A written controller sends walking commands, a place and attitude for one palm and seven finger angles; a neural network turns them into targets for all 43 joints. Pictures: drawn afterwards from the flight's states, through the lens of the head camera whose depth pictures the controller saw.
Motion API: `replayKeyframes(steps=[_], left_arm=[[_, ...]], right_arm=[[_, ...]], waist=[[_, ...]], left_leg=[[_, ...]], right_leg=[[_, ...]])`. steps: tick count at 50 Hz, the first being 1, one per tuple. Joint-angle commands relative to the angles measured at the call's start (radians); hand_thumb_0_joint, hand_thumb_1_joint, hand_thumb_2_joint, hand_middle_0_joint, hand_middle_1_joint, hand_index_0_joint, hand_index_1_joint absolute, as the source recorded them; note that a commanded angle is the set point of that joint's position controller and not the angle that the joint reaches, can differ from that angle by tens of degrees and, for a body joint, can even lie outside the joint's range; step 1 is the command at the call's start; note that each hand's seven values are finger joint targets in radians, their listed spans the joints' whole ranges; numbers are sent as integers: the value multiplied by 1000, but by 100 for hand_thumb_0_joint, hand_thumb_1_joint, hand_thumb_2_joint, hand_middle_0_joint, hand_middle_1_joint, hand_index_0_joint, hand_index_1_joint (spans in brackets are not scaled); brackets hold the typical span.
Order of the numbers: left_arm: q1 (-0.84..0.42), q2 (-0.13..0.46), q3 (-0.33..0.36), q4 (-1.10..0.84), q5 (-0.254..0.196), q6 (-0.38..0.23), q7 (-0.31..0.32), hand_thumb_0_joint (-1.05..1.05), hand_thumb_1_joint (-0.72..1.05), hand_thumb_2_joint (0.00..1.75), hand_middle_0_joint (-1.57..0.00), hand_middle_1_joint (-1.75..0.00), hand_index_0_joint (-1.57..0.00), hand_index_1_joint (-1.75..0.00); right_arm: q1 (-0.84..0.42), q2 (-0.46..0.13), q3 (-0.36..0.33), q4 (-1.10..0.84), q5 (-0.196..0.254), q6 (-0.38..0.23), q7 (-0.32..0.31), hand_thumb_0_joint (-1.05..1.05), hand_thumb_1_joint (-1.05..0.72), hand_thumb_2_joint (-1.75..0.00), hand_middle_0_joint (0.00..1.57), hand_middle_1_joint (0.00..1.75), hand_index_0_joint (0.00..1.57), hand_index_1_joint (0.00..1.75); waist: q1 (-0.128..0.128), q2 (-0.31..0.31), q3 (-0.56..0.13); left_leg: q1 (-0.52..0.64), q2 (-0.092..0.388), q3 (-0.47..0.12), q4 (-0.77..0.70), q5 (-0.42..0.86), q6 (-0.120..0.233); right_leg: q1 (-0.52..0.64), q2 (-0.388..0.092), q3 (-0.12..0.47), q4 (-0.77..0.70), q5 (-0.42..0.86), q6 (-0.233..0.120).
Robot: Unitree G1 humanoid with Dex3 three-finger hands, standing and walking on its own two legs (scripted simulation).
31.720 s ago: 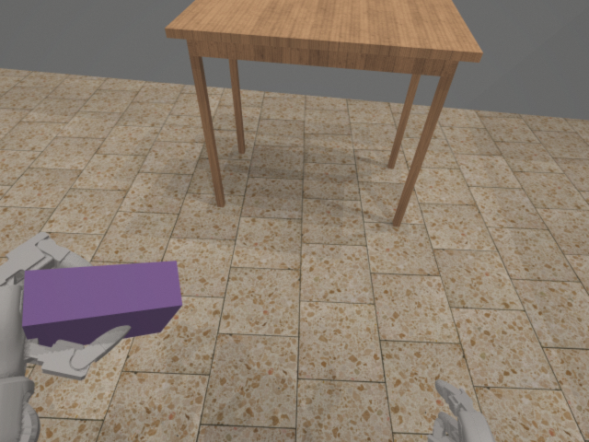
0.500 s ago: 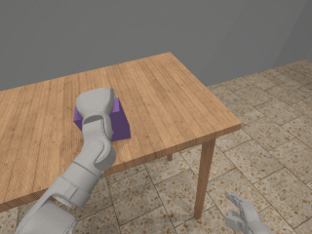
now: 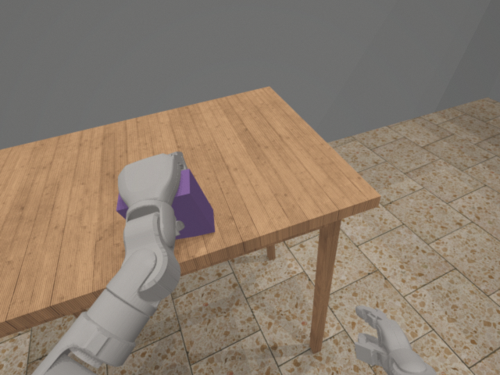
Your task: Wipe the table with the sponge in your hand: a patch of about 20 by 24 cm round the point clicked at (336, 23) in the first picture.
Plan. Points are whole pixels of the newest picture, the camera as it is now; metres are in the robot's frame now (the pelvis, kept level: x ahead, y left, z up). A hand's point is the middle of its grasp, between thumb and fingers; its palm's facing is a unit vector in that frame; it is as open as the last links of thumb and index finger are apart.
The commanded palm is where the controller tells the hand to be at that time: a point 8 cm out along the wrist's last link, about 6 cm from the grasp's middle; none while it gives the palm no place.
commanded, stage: slide back across to the middle lane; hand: left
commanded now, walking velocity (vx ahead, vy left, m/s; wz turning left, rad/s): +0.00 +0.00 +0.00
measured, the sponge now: (175, 216) +0.34 +0.18 +0.11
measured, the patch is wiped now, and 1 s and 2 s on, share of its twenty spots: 1.00 1.00 1.00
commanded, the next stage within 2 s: wipe forward along the middle lane in 0.50 s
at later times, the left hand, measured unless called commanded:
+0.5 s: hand (129, 203) +0.30 +0.23 +0.17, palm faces +0.19 -0.13 -0.97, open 9.1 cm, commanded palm +0.26 +0.24 +0.23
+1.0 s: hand (123, 202) +0.32 +0.25 +0.16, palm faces +0.03 -0.02 -1.00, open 9.1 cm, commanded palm +0.30 +0.25 +0.21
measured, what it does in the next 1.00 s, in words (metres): stands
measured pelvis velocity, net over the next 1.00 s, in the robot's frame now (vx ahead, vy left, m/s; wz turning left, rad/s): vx -0.02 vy -0.01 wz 0.03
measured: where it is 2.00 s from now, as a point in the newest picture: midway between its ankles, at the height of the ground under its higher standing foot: outside the picture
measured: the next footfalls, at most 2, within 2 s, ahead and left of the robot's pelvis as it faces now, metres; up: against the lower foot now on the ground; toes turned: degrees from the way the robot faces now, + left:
none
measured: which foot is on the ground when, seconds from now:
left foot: down 0.00-1.00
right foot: down 0.00-1.00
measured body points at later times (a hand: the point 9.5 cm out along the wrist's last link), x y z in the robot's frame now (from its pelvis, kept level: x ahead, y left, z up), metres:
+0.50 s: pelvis +0.00 -0.01 +0.00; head -0.03 -0.06 +0.45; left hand +0.29 +0.23 +0.22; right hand +0.24 -0.22 -0.08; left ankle -0.03 +0.10 -0.74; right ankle -0.04 -0.09 -0.74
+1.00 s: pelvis -0.02 -0.01 +0.00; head -0.03 -0.06 +0.45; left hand +0.31 +0.25 +0.21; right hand +0.22 -0.20 -0.09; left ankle -0.03 +0.10 -0.74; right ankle -0.04 -0.09 -0.74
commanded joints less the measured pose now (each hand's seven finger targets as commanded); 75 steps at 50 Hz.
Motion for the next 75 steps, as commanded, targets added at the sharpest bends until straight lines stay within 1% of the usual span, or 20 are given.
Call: replayKeyframes(steps=[1,4,5,9,11,24,26,29,30,32,39,46,49,51,58,59,67,69,71,75], left_arm=[[-205,78,85,-140,-22,6,-9,0,10,130,-120,-160,-120,-160],[-151,188,188,-215,-18,-4,-8,0,10,130,-120,-160,-120,-160],[-179,139,138,-210,-20,-3,-10,0,10,130,-120,-160,-120,-160],[-149,262,251,-241,-15,-14,-9,0,10,130,-120,-160,-120,-160],[-103,232,236,-222,-32,-19,-13,0,10,130,-120,-160,-120,-160],[-165,407,361,-262,-22,-43,-64,0,10,130,-120,-160,-120,-160],[-139,357,318,-223,-24,-52,-79,0,10,130,-120,-160,-120,-160],[-135,416,361,-272,-21,-71,-98,0,10,130,-120,-160,-120,-160],[-164,386,327,-272,-17,-78,-103,0,10,130,-120,-160,-120,-160],[-172,368,303,-178,-12,-85,-109,0,10,130,-120,-160,-120,-160],[-367,403,290,-81,35,-135,-124,0,10,130,-120,-160,-120,-160],[-409,322,248,88,19,-226,-110,0,10,130,-120,-160,-120,-160],[-452,372,283,100,39,-241,-94,0,10,130,-120,-160,-120,-160],[-444,308,240,163,28,-249,-84,0,10,130,-120,-160,-120,-160],[-522,330,241,282,36,-258,-71,0,10,130,-120,-160,-120,-160],[-541,374,275,293,51,-262,-71,0,10,130,-120,-160,-120,-160],[-552,323,234,429,47,-308,-74,0,10,130,-120,-160,-120,-160],[-547,390,295,425,51,-326,-68,0,10,130,-120,-160,-120,-160],[-519,340,261,440,43,-338,-62,0,10,130,-120,-160,-120,-160],[-536,383,288,497,48,-341,-53,0,10,130,-120,-160,-120,-160]], right_arm=[[-259,-69,-35,-189,1,-63,-16,0,-90,-90,20,30,20,30],[-266,-78,-39,-200,-5,-61,-20,0,-90,-90,20,30,20,30],[-268,-72,-36,-204,-4,-64,-23,0,-90,-90,20,30,20,30],[-259,-86,-38,-197,-12,-64,-34,0,-90,-90,20,30,20,30],[-259,-77,-37,-201,-9,-70,-37,0,-90,-90,20,30,20,30],[-270,-98,-43,-201,-16,-95,-65,0,-90,-90,20,30,20,30],[-260,-91,-43,-195,-15,-103,-66,0,-90,-90,20,30,20,30],[-268,-102,-46,-203,-16,-110,-70,0,-90,-90,20,30,20,30],[-264,-96,-44,-206,-17,-117,-71,0,-90,-90,20,30,20,30],[-242,-101,-44,-181,-17,-118,-78,0,-90,-90,20,30,20,30],[-222,-104,-42,-167,-19,-145,-97,0,-90,-90,20,30,20,30],[-163,-99,-48,-138,-20,-165,-102,0,-90,-90,20,30,20,30],[-156,-109,-50,-143,-23,-167,-100,0,-90,-90,20,30,20,30],[-140,-104,-54,-129,-20,-169,-99,0,-90,-90,20,30,20,30],[-112,-120,-64,-105,-20,-166,-107,0,-90,-90,20,30,20,30],[-104,-124,-62,-105,-21,-165,-107,0,-90,-90,20,30,20,30],[-48,-136,-76,-91,-18,-151,-110,0,-90,-90,20,30,20,30],[-40,-143,-80,-95,-23,-149,-110,0,-90,-90,20,30,20,30],[-31,-138,-84,-96,-20,-147,-108,0,-90,-90,20,30,20,30],[-14,-149,-86,-81,-19,-138,-111,0,-90,-90,20,30,20,30]], waist=[[6,-169,-140],[29,-148,-181],[19,-149,-161],[33,-131,-174],[27,-156,-139],[33,-104,-183],[23,-103,-161],[24,-101,-181],[23,-104,-181],[4,-130,-109],[3,-111,-166],[-12,-148,-127],[0,-122,-164],[-11,-148,-130],[-17,-152,-132],[-16,-155,-148],[-37,-148,-126],[-20,-159,-166],[-28,-157,-153],[-39,-167,-119]], left_leg=[[13,-2,12,-35,352,13],[32,0,10,-42,365,12],[23,-1,17,-41,361,15],[32,-1,11,-51,369,11],[22,-2,19,-46,377,14],[48,-12,11,-45,356,22],[30,-15,13,-41,379,22],[51,-16,7,-36,373,23],[34,-18,12,-34,371,25],[22,-14,6,-51,332,21],[42,-17,-1,-62,286,22],[19,-15,-2,-73,275,18],[29,-13,-6,-85,268,12],[13,-13,-4,-85,273,14],[5,-17,3,-97,243,13],[9,-11,-3,-103,237,11],[-10,-9,1,-95,256,11],[-7,-9,-2,-95,272,11],[-12,-10,4,-87,291,12],[-28,-6,4,-92,285,9]], right_leg=[[99,11,13,-48,420,-14],[129,19,40,-56,428,-18],[123,11,26,-57,425,-14],[144,19,62,-68,439,-20],[140,16,53,-67,457,-14],[149,10,87,-92,429,-11],[148,5,71,-81,467,-10],[145,7,84,-86,471,-7],[148,-2,67,-80,460,-4],[99,2,57,-101,404,-2],[86,-1,48,-117,313,-9],[70,-8,12,-127,298,-7],[78,-6,19,-133,280,-12],[71,-9,1,-133,288,-10],[62,-11,-1,-151,258,-6],[59,-7,3,-153,240,-10],[44,-6,-12,-148,279,-10],[68,-6,-3,-145,301,-11],[68,-5,-12,-137,329,-10],[48,-2,-14,-142,324,-9]])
